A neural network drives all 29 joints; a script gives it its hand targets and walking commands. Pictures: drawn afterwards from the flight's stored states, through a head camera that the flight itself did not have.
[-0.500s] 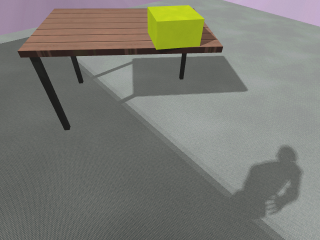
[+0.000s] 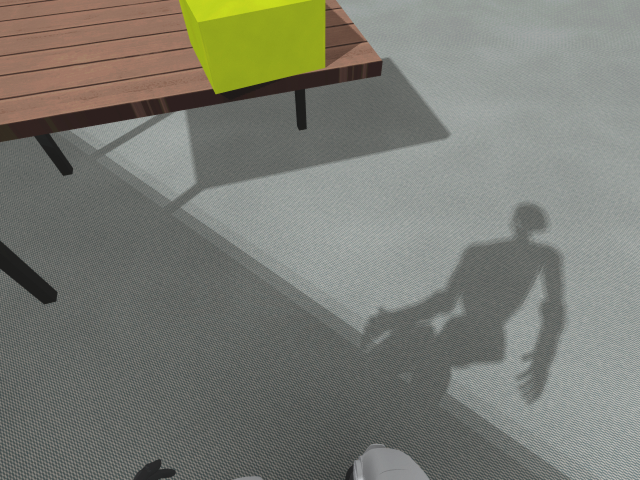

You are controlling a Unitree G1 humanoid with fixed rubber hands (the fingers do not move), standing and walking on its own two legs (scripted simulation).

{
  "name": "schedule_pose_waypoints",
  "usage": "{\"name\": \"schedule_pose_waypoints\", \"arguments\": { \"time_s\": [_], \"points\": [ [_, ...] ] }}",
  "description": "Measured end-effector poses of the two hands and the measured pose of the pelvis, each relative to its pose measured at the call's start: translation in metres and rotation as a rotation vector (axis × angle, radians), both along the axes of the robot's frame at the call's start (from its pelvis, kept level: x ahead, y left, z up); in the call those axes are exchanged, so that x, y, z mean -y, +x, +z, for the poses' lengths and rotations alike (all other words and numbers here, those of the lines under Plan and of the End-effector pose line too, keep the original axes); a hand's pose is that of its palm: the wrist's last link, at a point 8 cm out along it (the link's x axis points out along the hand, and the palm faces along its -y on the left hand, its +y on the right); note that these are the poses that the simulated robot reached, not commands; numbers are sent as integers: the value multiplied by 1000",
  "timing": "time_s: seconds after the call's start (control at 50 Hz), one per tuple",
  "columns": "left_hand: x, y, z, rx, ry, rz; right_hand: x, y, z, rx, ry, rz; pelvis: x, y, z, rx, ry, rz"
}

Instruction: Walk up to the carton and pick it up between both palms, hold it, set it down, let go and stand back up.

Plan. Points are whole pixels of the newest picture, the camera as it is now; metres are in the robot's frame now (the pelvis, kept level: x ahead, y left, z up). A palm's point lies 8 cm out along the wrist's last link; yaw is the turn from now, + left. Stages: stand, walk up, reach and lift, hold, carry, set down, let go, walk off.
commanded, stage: walk up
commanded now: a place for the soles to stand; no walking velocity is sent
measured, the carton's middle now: (250, 22) +1.09 +0.13 +0.04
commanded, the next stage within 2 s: none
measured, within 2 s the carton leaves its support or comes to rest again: neither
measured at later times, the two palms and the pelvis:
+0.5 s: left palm (79, 438) +0.21 +0.34 -0.12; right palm (421, 345) +0.31 -0.16 -0.09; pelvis +0.24 +0.08 +0.01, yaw +4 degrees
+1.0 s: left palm (159, 238) +0.53 +0.28 -0.09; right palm (435, 279) +0.44 -0.21 -0.12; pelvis +0.45 +0.03 +0.01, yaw +2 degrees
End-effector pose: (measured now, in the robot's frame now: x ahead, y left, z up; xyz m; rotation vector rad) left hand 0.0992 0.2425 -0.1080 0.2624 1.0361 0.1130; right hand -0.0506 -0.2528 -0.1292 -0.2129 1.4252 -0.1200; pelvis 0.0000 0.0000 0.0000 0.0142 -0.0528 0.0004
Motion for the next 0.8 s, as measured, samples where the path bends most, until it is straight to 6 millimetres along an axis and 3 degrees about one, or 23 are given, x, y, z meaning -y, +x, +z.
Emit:
{"name": "schedule_pose_waypoints", "arguments": {
  "time_s": [0.08,0.16,0.26,0.38,0.44,0.62,0.7,0.8],
  "points": [
    [-15,-10,17,-49,19,67,3,105,17,188,-5,78,-4,35,17,12,-6,15],
    [-33,-17,24,-104,31,126,-9,186,33,304,9,129,-12,73,26,9,-9,26],
    [-49,-11,15,-190,7,159,-39,265,42,375,29,183,-31,122,25,0,-21,42],
    [-79,23,-17,-281,-34,166,-83,347,29,416,1,219,-69,190,3,-1,-33,68],
    [-89,57,-24,-312,-49,135,-96,361,29,403,-15,164,-80,214,1,9,-20,69],
    [-102,217,6,-147,-51,25,-93,347,55,221,-56,50,-87,289,31,-13,-25,68],
    [-89,283,10,-86,-62,-14,-90,347,52,148,-46,16,-82,323,31,-16,-17,62],
    [-55,372,10,-9,-73,-91,-78,366,35,96,-18,-23,-66,368,21,-10,9,32]
  ]
}}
